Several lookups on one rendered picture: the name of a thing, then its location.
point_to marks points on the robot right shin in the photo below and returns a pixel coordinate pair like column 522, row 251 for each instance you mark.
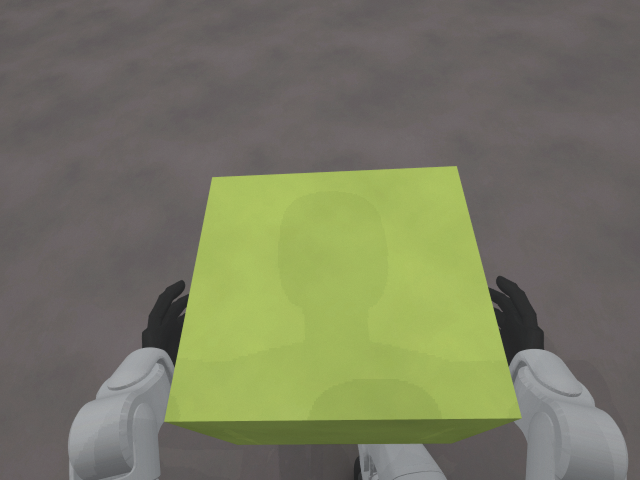
column 365, row 476

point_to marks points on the right robot forearm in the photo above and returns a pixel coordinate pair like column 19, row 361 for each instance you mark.
column 568, row 438

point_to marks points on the robot right thigh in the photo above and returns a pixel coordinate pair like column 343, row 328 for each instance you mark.
column 399, row 462

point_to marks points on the robot left hand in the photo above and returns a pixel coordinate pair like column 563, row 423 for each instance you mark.
column 164, row 323

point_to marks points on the left robot forearm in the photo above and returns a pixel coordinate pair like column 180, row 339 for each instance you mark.
column 115, row 436

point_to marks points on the robot right hand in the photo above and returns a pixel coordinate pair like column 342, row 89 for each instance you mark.
column 518, row 321

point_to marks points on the carton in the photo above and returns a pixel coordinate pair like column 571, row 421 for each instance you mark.
column 345, row 307

